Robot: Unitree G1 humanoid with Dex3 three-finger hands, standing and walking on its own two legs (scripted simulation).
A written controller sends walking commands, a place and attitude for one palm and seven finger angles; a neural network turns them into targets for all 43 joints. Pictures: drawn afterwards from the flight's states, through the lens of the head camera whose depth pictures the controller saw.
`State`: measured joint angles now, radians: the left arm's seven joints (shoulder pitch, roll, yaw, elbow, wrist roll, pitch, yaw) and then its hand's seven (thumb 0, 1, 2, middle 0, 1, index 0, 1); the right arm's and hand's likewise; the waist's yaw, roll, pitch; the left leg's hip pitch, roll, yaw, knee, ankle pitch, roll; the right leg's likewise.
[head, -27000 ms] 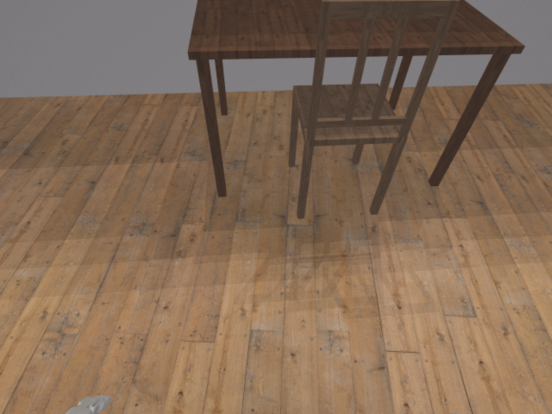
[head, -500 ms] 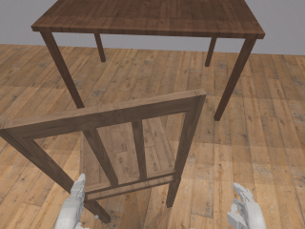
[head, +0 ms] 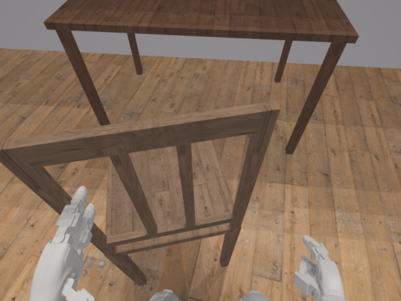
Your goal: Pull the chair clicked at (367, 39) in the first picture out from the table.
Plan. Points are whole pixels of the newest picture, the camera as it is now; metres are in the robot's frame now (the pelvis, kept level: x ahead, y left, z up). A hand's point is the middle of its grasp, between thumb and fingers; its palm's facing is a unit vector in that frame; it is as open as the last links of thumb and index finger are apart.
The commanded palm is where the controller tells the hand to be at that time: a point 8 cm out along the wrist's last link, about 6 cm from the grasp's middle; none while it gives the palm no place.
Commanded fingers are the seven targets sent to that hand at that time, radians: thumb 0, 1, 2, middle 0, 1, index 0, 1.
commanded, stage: draw the hand back to the body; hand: left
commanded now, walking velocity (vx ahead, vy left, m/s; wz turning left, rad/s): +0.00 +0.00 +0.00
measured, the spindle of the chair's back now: (139, 201) +0.31 +0.15 +0.02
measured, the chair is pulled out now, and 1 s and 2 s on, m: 0.56 0.56 0.56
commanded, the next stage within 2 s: step back with the hand held close in 1.22 s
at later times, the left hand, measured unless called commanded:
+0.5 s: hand (73, 244) +0.19 +0.19 +0.12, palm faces +0.11 -0.91 -0.39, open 13.9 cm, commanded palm +0.15 +0.27 +0.19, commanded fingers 0.00 0.32 0.62 -0.12 -0.18 -0.12 -0.18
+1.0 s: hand (54, 228) +0.20 +0.21 +0.15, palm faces +0.20 -0.84 -0.51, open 7.3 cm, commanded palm +0.17 +0.28 +0.25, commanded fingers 0.00 0.90 0.90 -0.20 -0.30 -0.20 -0.30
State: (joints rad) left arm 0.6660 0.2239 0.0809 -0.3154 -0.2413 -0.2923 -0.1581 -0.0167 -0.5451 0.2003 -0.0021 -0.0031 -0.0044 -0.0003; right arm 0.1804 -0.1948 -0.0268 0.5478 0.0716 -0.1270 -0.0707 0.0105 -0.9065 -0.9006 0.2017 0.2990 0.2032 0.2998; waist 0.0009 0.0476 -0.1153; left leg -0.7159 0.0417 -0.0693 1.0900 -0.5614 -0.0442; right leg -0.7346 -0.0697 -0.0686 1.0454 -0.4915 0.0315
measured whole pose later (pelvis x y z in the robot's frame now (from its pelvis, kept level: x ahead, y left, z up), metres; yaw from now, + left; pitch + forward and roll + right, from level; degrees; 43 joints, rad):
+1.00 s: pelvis +0.03 -0.03 +0.07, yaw +0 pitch -3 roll +0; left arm 0.61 0.45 0.16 -0.41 -0.09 0.13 0.10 0.01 0.81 0.86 -0.47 -0.42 -0.32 -0.31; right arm 0.17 -0.25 0.02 0.64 0.04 -0.19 -0.10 0.01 -0.91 -0.90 0.20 0.30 0.20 0.30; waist 0.06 0.10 0.05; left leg -0.11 0.08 -0.05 0.52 -0.35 -0.07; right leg -0.16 -0.03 -0.09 0.54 -0.33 0.00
